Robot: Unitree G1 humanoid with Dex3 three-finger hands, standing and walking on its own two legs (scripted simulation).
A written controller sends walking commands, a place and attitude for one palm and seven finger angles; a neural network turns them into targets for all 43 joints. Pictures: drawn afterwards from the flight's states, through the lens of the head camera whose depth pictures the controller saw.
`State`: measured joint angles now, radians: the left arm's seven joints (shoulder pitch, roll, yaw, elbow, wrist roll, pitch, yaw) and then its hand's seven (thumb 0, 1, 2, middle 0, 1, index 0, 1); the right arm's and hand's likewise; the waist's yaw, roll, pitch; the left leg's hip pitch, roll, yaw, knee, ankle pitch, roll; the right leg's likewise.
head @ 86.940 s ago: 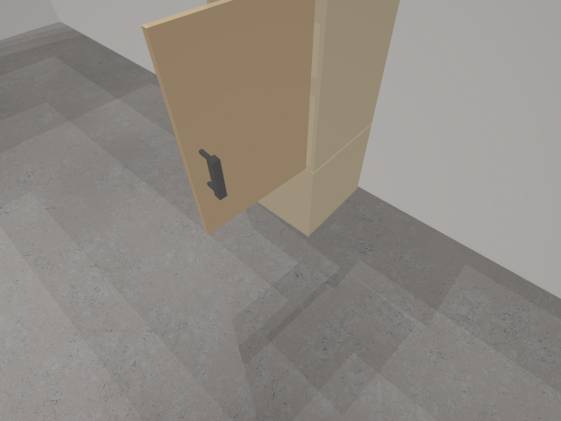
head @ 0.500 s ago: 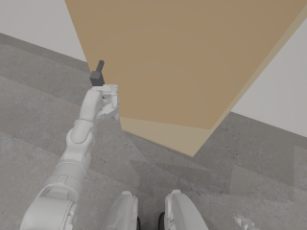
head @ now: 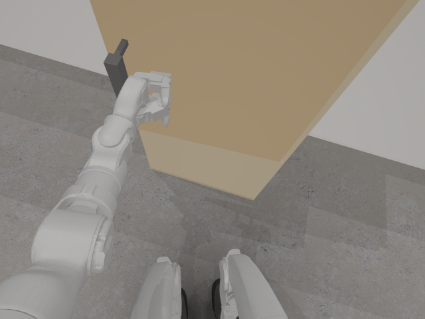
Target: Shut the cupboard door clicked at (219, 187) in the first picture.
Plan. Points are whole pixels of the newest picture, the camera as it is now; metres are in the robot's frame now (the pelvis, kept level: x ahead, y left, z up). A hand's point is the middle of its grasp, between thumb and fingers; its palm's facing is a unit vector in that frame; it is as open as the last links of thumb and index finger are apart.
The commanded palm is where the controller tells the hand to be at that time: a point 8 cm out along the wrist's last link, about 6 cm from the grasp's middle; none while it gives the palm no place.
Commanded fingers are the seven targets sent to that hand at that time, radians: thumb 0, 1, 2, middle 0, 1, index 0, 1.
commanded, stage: push the door shut along its arc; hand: left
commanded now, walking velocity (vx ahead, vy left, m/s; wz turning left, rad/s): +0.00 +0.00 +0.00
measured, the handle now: (125, 76) +0.56 +0.13 +0.05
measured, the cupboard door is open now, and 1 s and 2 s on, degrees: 4 0 0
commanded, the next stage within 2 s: pull the fist back off the door in 0.70 s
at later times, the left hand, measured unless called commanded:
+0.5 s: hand (186, 93) +0.51 +0.01 +0.05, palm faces -0.47 -0.88 -0.04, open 3.1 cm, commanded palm +0.54 +0.06 +0.05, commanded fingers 0.00 0.90 0.90 -1.30 -1.50 -1.30 -1.50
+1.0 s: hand (191, 87) +0.53 +0.00 +0.05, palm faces -0.07 -0.99 +0.08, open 2.7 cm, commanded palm +0.54 +0.02 +0.05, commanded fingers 0.00 0.90 0.90 -1.30 -1.50 -1.30 -1.50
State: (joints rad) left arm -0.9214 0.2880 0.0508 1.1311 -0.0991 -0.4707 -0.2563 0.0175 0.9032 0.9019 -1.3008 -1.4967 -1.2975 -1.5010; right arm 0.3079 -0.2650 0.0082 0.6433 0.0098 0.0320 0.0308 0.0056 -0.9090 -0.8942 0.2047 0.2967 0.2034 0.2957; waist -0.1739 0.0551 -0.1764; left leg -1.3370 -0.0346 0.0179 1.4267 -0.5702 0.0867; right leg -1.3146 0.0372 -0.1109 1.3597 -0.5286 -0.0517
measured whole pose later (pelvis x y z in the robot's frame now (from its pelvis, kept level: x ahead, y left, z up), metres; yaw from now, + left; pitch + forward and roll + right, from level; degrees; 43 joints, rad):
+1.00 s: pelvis -0.02 -0.01 -0.02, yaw +0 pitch +31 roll -4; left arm -1.20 0.21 0.18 1.30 -0.04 -0.35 0.13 -0.04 0.70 0.95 -1.30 -1.50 -1.34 -1.50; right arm 0.36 -0.24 0.03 0.68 -0.08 -0.07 0.07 0.00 -0.91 -0.89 0.20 0.30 0.20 0.30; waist -0.23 0.05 -0.19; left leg -1.49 -0.02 0.00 1.50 -0.55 0.06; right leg -1.47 0.04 -0.14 1.42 -0.51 -0.07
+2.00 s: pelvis +0.03 -0.04 +0.05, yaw +0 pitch +22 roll +1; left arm -0.45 0.05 -0.02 0.68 -0.03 -0.48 0.18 0.02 0.90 0.90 -1.30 -1.50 -1.30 -1.50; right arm 0.25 -0.22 -0.02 0.56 -0.01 0.10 0.08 0.01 -0.91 -0.89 0.20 0.30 0.20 0.30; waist -0.06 0.04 -0.17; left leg -1.03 -0.03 0.05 1.19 -0.54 0.03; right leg -1.06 0.06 -0.05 1.20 -0.52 -0.09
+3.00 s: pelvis +0.06 +0.02 +0.15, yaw +2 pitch -3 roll -2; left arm 0.45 0.37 0.30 -0.41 -0.08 -0.02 0.11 0.02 0.90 0.90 -0.44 -0.55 -0.44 -0.56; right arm 0.21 -0.22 0.04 0.58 0.02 -0.03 -0.05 0.01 -0.91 -0.89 0.21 0.30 0.20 0.30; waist 0.07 0.09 -0.02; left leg -0.11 -0.08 0.01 0.45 -0.28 0.09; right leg -0.10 0.03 -0.03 0.40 -0.24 -0.01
